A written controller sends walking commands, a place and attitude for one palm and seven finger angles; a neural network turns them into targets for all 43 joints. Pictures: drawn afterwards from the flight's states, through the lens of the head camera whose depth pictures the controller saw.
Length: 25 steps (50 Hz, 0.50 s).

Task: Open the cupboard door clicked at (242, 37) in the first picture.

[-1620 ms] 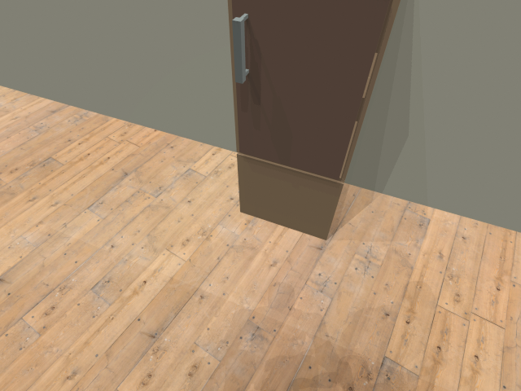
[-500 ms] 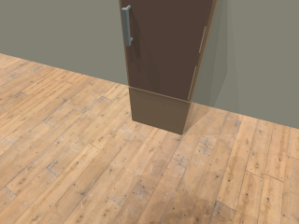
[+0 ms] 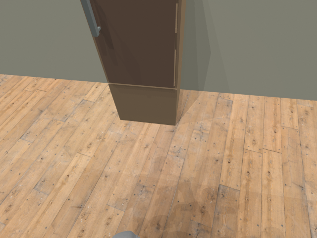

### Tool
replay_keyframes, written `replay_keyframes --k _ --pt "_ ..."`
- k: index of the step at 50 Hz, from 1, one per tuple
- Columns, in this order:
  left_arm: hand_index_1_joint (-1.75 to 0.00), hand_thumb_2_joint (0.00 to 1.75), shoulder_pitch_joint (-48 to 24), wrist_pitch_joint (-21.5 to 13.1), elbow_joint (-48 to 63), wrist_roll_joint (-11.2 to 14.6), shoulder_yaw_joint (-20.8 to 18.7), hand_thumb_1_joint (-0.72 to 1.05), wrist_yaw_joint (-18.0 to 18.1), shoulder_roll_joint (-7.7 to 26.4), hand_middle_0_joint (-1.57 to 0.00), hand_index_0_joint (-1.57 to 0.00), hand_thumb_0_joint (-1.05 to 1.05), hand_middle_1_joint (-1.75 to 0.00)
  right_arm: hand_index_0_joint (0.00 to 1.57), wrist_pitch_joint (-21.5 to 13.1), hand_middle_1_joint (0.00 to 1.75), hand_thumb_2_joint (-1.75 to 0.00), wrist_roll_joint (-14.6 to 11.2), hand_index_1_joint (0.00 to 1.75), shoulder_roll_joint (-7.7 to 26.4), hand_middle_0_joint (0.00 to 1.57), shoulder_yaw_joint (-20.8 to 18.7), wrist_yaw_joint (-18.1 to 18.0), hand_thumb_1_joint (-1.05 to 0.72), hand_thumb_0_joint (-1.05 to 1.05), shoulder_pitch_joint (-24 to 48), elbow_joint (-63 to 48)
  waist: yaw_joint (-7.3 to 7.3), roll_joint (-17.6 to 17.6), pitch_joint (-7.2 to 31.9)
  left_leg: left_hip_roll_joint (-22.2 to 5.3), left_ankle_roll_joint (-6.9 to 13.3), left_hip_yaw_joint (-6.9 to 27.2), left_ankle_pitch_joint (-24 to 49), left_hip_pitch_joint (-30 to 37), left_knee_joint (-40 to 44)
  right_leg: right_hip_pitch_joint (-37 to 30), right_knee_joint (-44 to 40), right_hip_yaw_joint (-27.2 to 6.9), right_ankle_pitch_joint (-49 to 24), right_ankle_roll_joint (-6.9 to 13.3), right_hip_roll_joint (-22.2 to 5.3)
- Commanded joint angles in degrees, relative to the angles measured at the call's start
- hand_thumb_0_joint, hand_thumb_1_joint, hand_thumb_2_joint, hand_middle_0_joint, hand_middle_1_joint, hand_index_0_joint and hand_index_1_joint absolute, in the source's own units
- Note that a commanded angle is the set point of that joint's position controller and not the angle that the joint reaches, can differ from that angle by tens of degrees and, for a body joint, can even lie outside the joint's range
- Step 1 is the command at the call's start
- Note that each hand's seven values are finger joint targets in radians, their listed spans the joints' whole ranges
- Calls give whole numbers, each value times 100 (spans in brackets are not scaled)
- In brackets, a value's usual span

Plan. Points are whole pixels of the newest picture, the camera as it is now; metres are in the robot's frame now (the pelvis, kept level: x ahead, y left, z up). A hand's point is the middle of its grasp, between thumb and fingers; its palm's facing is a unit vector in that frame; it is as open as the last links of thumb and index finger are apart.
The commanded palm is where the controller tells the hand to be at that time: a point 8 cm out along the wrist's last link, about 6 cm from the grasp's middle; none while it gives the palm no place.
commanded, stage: take the last steps up to it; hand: left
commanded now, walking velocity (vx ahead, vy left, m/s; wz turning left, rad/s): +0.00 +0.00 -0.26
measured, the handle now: (91, 13) +0.94 +0.35 +0.10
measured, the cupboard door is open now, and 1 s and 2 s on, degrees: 0 0 0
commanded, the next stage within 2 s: come to a stop and stand still in 1.20 s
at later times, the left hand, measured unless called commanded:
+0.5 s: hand out of the picture +0.13 +0.20 -0.14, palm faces +0.00 -0.98 -0.19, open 7.4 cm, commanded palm none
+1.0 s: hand (73, 232) +0.15 +0.28 -0.18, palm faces +0.14 -0.98 -0.16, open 7.4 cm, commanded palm none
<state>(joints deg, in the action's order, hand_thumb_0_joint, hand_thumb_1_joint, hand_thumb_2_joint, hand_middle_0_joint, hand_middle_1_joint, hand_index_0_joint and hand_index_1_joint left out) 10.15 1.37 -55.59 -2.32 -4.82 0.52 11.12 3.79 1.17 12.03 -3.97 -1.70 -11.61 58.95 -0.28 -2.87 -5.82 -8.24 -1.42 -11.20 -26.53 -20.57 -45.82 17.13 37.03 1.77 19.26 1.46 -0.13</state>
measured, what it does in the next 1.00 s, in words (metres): walks ahead: left foot, then right foot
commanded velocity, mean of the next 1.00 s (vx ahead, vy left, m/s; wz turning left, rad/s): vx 0.27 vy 0.14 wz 0.02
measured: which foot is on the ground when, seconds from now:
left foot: up 0.00-0.22, down 0.24-0.52, up 0.54-0.90, down 0.92-1.00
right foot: down 0.00-0.26, up 0.28-0.50, down 0.52-0.92, up 0.94-1.00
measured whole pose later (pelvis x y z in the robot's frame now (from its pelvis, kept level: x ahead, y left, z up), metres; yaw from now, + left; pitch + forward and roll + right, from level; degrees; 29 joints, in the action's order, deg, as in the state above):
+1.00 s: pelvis +0.22 +0.11 +0.00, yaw +3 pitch +0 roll -1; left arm 19.9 -0.6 -64.0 -1.8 -4.1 0.2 9.7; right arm -2.9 1.9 10.5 -2.7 0.4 -10.5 55.6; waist -1.9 2.5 -6.4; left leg -3.8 1.4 -6.8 -14.5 -23.8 -38.6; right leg 14.7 57.1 2.8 30.0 0.5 -7.0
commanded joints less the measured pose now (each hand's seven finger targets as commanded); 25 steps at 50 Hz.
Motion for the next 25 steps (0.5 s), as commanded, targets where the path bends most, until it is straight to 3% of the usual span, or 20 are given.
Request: replay_keyframes --k 1,3,5,7,8,10,11,12,13,14,15,16,18,20,22,23,24,25 --pt "-30 90 333 -29 229 -5 -193 90 174 1032 -20 -20 0 -30 20 -120 30 -90 -32 30 320 20 -64 13 -90 0 179 -608 -69 1610 306 328 -5 1075 -312 -1177 -1881 -473 -1900 -2238 -1923 1202 -1645" --pt "-30 90 157 -53 299 9 -142 90 182 878 -20 -20 0 -30 20 -144 30 -90 -35 30 365 20 -56 18 -90 0 45 -565 52 1372 518 358 -46 1123 7 -880 -1783 -509 -1678 -1745 -2446 1070 -1445" --pt "-30 90 158 -71 320 -2 -147 90 193 911 -20 -20 0 -30 20 -177 30 -90 -56 30 214 20 4 27 -90 0 -108 -510 89 1044 841 441 -60 986 12 -465 -948 -790 -1503 -1481 -2853 974 -1329" --pt "-30 90 364 -97 225 18 -134 90 166 889 -20 -20 0 -30 20 -227 30 -90 -44 30 114 20 58 47 -90 0 -146 -493 -6 829 884 515 -35 933 143 -53 35 -781 -1664 -1664 -1872 945 -1314" --pt "-30 90 369 -108 188 38 -121 90 147 873 -20 -20 0 -30 20 -269 30 -90 -29 30 105 20 81 57 -90 0 -257 -453 20 803 805 544 -17 915 357 232 624 -660 -1747 -1671 -1132 882 -1241" --pt "-30 90 326 -110 122 85 -75 90 95 769 -20 -20 0 -30 20 -395 30 -90 5 30 139 20 119 77 -90 0 -722 -262 147 728 709 667 39 776 858 1287 2059 -20 -1656 -1443 553 575 -898" --pt "-30 90 358 -104 128 104 -34 90 63 564 -20 -20 0 -30 20 -461 30 -90 26 30 348 20 91 60 -90 0 -926 -170 196 96 625 398 176 1289 530 1705 2564 491 -1285 -1174 1027 368 -538" --pt "-30 90 351 -104 189 117 10 90 5 335 -20 -20 0 -30 20 -469 30 -90 81 30 753 20 3 31 -90 0 -1091 -127 267 -1000 381 -396 556 2389 -288 1847 3035 1138 -376 -534 1113 126 20" --pt "-30 90 125 -131 292 102 48 90 -23 230 -20 -20 0 -30 20 -423 30 -90 109 30 965 20 -48 5 -90 0 -1206 -152 354 -1412 104 -1105 1054 3345 -1103 1516 3625 1426 477 94 1113 -22 208" --pt "-30 90 -127 -160 390 43 65 90 -46 285 -20 -20 0 -30 20 -400 30 -90 108 30 908 20 -27 32 -90 0 -1190 -202 352 -1063 -256 -1233 1309 3516 -1241 1156 3813 1601 1154 -16 1066 24 52" --pt "-30 90 -297 -156 337 -5 58 90 -53 317 -20 -20 0 -30 20 -454 30 -90 105 30 738 20 33 28 -90 0 -1258 -140 381 -1176 -364 -1024 1294 3423 -794 1158 3896 1726 1719 -100 880 33 -52" --pt "-30 90 -304 -170 318 1 49 90 -82 320 -20 -20 0 -30 20 -479 30 -90 84 30 604 20 79 13 -90 0 -1231 -126 309 -933 -435 -864 1259 3151 -294 1108 3815 1751 1950 -134 695 38 -162" --pt "-30 90 -176 -241 280 44 93 90 -135 188 -20 -20 0 -30 20 -532 30 -90 66 30 546 20 124 -7 -90 0 -1140 -135 175 -617 -261 -563 1205 2533 696 1247 3580 1493 1590 27 510 4 -236" --pt "-30 90 -166 -296 260 81 141 90 -160 90 -20 -20 0 -30 20 -561 30 -90 65 30 557 20 117 -19 -90 0 -1216 -67 158 -485 65 -383 1209 2154 1487 1435 3301 969 822 235 553 -29 -191" --pt "-30 90 94 -301 174 99 138 90 -153 43 -20 -20 0 -30 20 -552 30 -90 41 30 542 20 119 -7 -90 0 -1231 16 44 -485 191 -235 1161 1917 1509 1107 3081 176 53 438 327 -59 -53" --pt "-30 90 356 -302 84 101 111 90 -148 47 -20 -20 0 -30 20 -539 30 -90 14 30 522 20 120 -1 -90 0 -1194 48 -89 -401 232 -122 1073 1770 1221 766 2895 -424 -398 513 -55 -76 -3" --pt "-30 90 717 -325 -36 97 65 90 -134 146 -20 -20 0 -30 20 -536 30 -90 -21 30 501 20 119 14 -90 0 -1111 47 -269 -103 316 130 913 1578 971 363 2490 -1147 -954 472 -489 -61 -9" --pt "-30 90 1219 -358 -201 69 -3 90 -85 376 -20 -20 0 -30 20 -561 30 -90 -63 30 330 20 124 43 -90 0 -1100 15 -463 424 522 458 707 1225 512 -334 1877 -2098 -1368 -76 -259 35 -450"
